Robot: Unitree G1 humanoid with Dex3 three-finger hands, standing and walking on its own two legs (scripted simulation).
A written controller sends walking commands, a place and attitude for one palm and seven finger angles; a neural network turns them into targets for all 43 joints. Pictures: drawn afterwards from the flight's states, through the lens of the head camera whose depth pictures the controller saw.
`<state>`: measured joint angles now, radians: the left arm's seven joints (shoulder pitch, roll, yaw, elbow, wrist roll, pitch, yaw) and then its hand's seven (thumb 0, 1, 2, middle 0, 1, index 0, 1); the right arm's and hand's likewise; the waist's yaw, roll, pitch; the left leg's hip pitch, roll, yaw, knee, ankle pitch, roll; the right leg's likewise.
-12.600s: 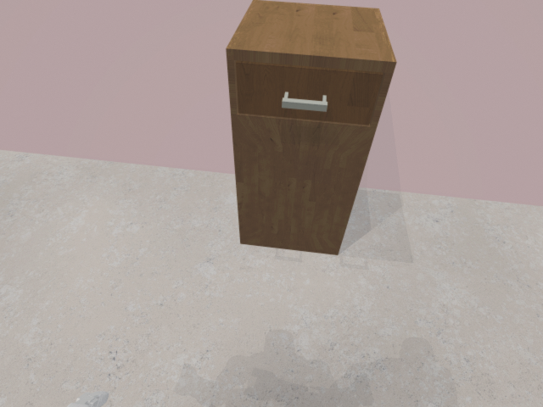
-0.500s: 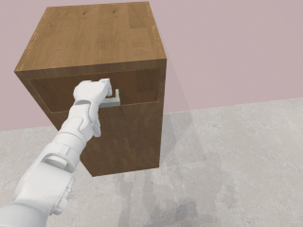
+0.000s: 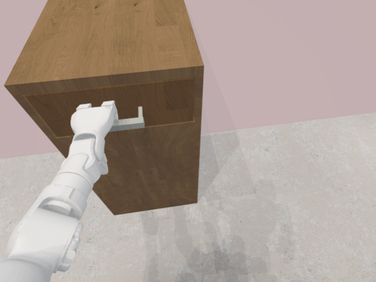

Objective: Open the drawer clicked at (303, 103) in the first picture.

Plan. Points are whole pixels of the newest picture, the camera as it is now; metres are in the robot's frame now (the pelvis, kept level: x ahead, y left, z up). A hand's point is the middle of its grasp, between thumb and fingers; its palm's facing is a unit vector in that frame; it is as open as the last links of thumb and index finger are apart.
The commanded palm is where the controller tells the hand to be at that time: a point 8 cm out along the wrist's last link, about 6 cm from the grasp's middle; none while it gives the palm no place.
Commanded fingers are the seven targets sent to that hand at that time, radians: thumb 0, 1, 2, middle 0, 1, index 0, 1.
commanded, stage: lower the fingers behind the handle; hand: left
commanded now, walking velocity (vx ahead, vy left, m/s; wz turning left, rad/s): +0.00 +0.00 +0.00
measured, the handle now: (119, 119) +0.51 +0.18 +0.02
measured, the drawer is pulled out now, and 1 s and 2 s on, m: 0.00 0.00 0.00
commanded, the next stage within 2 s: close the thumb around the handle in 0.96 s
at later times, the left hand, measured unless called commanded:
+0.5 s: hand (104, 141) +0.45 +0.21 +0.01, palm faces -0.06 +0.00 -1.00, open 13.8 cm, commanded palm +0.43 +0.18 +0.05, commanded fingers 0.00 -0.50 0.30 -0.30 -1.20 -0.30 -1.20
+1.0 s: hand (105, 144) +0.45 +0.21 +0.00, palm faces -0.04 +0.00 -1.00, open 13.8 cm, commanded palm +0.44 +0.18 +0.05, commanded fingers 0.00 -0.50 0.30 -0.30 -1.20 -0.30 -1.20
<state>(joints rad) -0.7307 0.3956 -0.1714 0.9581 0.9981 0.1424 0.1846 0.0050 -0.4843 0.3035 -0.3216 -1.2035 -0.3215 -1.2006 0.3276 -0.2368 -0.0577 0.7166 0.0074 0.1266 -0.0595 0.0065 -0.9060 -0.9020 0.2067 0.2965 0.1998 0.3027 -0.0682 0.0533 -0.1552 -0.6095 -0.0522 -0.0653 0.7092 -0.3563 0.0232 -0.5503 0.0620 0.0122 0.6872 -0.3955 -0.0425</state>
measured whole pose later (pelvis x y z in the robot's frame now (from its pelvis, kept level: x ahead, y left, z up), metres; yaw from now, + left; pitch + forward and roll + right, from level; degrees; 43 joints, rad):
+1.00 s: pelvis -0.02 +0.01 -0.02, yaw -1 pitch +19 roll -2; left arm -0.84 0.35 -0.17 1.11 1.02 0.21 0.40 0.00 -0.49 0.30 -0.27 -1.21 -0.32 -1.20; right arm 0.34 -0.22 -0.06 0.74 0.00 0.06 -0.01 0.01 -0.91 -0.90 0.20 0.30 0.20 0.30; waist -0.09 0.05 -0.18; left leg -0.81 -0.05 -0.06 0.86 -0.38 0.04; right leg -0.74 0.07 0.01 0.81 -0.41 -0.03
